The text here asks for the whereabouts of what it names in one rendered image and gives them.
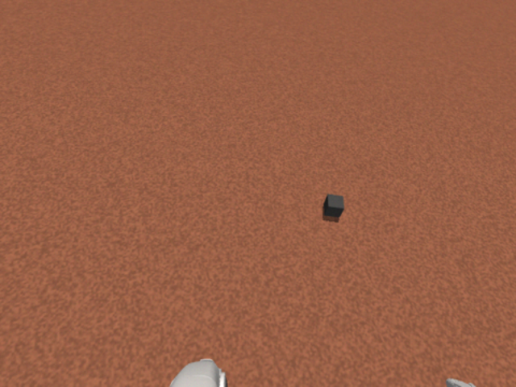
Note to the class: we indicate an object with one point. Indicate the cube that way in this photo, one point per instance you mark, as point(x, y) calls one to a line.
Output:
point(333, 205)

